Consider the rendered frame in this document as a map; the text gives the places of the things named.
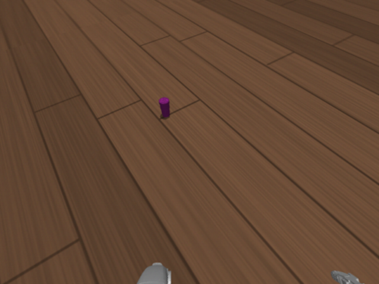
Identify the right robot hand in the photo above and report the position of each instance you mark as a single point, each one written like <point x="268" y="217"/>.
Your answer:
<point x="344" y="278"/>

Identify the cup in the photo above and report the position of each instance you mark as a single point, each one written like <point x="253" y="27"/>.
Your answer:
<point x="164" y="106"/>

